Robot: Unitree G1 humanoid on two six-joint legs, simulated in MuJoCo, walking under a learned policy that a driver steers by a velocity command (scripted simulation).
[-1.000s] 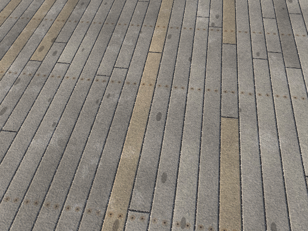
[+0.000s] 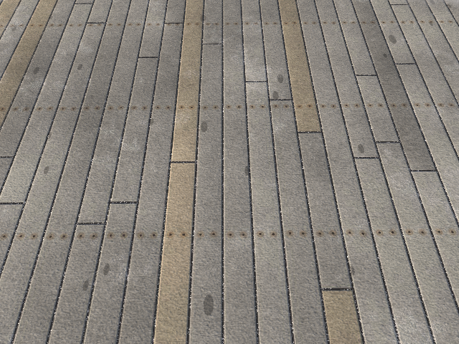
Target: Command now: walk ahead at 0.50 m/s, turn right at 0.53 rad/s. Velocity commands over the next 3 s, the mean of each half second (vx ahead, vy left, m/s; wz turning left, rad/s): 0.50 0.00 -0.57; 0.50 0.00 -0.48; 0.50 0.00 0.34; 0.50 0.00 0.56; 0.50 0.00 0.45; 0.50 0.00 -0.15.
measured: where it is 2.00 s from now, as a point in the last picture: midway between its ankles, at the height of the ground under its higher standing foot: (319, 185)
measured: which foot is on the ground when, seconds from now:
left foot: up 0.00-0.40, down 0.42-0.96, up 0.98-1.00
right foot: down 0.00-0.44, up 0.46-0.92, down 0.94-1.00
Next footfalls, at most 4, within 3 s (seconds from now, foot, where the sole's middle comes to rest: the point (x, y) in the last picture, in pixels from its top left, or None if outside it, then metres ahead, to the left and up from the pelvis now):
0.42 left None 0.42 0.10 -0.76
0.94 right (316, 305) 0.56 -0.23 -0.76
1.48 left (293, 208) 0.90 -0.20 -0.76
2.00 right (341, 147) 1.17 -0.41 -0.76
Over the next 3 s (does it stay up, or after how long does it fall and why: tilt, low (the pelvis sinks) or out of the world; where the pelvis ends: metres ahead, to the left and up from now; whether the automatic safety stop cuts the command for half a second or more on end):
stays up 1.50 -0.20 0.01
